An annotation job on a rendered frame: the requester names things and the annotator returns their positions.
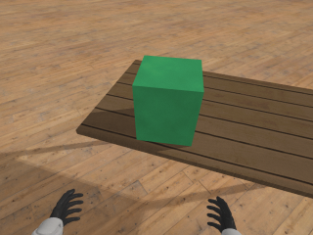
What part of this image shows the right robot hand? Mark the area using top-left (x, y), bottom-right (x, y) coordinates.
top-left (206, 196), bottom-right (237, 233)

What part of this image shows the left robot hand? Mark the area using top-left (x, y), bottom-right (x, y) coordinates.
top-left (50, 188), bottom-right (84, 226)

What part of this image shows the carton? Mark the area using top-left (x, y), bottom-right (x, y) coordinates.
top-left (132, 55), bottom-right (204, 147)

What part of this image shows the table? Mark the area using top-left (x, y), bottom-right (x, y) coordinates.
top-left (75, 60), bottom-right (313, 199)

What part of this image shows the left robot forearm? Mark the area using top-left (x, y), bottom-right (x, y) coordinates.
top-left (31, 217), bottom-right (64, 235)

